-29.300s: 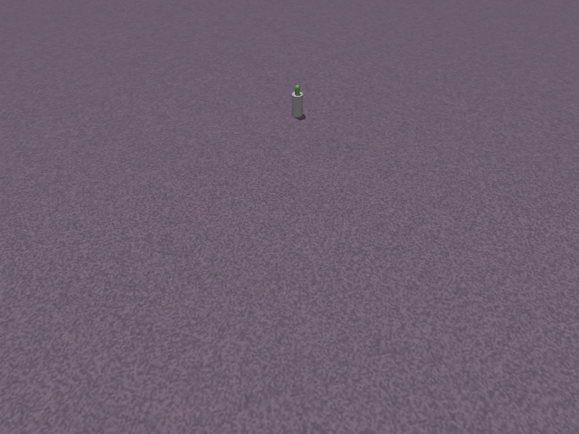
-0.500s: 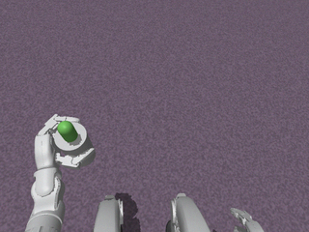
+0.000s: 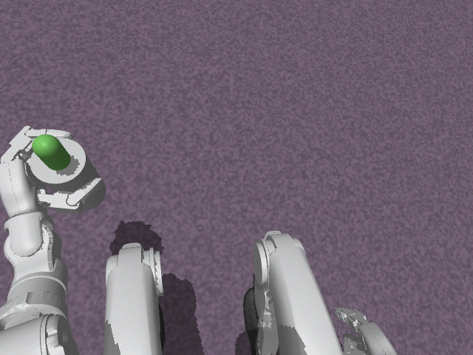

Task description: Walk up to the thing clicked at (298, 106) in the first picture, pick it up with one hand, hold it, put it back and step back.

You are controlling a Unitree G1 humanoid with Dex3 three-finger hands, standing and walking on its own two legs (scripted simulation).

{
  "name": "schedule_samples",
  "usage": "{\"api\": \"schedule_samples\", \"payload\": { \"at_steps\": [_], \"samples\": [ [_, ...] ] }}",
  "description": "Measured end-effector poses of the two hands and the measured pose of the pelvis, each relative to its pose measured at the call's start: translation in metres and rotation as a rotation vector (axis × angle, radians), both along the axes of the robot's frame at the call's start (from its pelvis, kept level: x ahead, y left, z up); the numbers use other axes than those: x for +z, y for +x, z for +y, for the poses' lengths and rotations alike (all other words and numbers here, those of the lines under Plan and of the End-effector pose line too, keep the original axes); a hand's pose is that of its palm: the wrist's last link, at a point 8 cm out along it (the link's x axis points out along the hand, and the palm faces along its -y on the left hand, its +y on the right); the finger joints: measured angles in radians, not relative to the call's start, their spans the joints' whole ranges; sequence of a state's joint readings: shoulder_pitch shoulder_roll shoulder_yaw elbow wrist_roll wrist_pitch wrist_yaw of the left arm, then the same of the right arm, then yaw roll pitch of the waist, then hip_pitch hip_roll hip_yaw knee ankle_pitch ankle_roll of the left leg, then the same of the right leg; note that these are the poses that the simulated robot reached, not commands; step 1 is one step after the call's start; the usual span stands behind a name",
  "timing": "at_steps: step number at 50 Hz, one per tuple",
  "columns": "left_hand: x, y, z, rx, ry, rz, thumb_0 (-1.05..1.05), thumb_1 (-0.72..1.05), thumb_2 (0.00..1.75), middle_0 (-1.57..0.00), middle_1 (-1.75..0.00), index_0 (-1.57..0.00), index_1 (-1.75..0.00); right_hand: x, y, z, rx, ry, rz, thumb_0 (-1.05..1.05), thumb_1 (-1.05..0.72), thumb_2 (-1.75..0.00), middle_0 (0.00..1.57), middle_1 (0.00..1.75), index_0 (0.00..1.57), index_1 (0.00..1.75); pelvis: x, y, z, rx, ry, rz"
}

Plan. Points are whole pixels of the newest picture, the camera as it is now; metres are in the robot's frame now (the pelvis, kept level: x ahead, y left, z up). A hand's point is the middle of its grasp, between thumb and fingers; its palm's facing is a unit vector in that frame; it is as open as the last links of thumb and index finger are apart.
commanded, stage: crouch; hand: left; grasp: from the side
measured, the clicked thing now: (68, 171) +0.43 +0.23 -0.06
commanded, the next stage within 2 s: lower in 0.82 s
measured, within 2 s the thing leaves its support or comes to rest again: neither
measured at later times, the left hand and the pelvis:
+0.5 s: hand (82, 185) +0.45 +0.25 -0.17, palm faces +0.24 -0.97 -0.04, open 10.0 cm; pelvis -0.01 +0.00 -0.09, yaw -3 degrees
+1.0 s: hand (90, 189) +0.45 +0.25 -0.22, palm faces +0.22 -0.97 -0.04, open 10.0 cm; pelvis -0.01 +0.01 -0.11, yaw -6 degrees
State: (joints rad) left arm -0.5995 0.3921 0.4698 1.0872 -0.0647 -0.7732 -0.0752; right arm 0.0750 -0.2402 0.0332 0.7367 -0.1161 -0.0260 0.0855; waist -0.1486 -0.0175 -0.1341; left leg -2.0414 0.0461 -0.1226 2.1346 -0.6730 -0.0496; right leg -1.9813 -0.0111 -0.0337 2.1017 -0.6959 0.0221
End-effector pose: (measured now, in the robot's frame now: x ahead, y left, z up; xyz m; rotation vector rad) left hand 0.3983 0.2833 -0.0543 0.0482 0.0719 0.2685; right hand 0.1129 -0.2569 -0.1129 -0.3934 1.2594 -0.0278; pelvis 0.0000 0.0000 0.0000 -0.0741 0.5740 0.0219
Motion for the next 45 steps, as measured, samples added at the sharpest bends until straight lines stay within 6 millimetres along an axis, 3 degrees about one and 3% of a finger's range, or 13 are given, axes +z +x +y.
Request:
{"api": "schedule_samples", "payload": {
  "at_steps": [9,17,30,45],
  "samples": [
    [-0.050,0.003,0.007,-0.002,-0.007,0.011,-0.02,-0.41,1.02,-0.72,-1.04,-0.76,-1.05,-0.044,-0.030,-0.008,-0.014,-0.029,0.069,0.00,-0.95,-0.92,0.20,0.30,0.20,0.30,-0.047,-0.008,0.001,-0.009,-0.006,-0.030],
    [-0.083,0.009,0.008,-0.018,-0.016,0.016,-0.02,-0.41,1.02,-0.72,-1.03,-0.76,-1.04,-0.066,-0.040,-0.010,0.012,-0.053,0.104,0.00,-0.94,-0.92,0.20,0.30,0.21,0.30,-0.074,-0.010,0.002,-0.020,-0.021,-0.062],
    [-0.123,0.017,0.014,-0.029,-0.017,0.021,-0.02,-0.41,1.02,-0.72,-1.03,-0.76,-1.04,-0.078,-0.034,-0.013,0.068,-0.099,0.139,0.00,-0.94,-0.91,0.20,0.30,0.21,0.30,-0.097,-0.007,0.006,-0.036,-0.054,-0.089],
    [-0.152,0.019,0.013,-0.039,-0.022,0.030,-0.02,-0.41,1.02,-0.72,-1.02,-0.77,-1.03,-0.080,-0.035,-0.012,0.133,-0.129,0.176,0.00,-0.95,-0.91,0.21,0.30,0.21,0.30,-0.109,-0.008,0.008,-0.048,-0.081,-0.132]
  ]
}}
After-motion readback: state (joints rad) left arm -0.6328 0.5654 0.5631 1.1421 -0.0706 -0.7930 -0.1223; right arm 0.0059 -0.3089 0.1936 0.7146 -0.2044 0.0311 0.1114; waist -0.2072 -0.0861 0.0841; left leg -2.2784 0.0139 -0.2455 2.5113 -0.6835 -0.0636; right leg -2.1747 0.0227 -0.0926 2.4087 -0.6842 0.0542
